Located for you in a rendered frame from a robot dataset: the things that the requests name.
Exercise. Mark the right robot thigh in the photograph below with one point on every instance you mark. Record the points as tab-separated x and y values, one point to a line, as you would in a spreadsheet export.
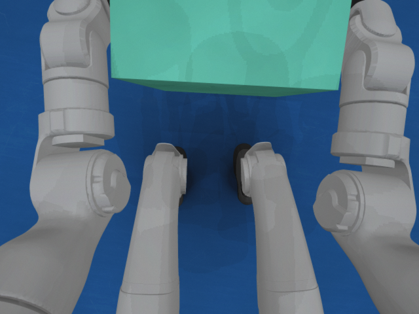
286	282

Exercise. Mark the robot right upper arm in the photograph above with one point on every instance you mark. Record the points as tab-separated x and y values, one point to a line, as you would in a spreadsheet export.
371	216

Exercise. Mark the robot left forearm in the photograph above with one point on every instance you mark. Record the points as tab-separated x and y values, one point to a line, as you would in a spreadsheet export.
75	78

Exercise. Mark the robot thigh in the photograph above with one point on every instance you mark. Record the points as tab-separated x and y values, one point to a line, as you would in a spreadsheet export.
286	282
150	283

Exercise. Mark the left robot thigh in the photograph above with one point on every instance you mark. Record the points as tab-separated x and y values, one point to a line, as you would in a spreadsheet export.
150	283

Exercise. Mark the carton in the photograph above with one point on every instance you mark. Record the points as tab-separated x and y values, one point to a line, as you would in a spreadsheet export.
268	48

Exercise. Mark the robot left upper arm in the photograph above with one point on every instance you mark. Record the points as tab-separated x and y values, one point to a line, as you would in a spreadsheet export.
75	194

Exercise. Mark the robot right forearm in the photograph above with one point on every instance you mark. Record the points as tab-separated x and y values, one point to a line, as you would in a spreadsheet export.
375	86

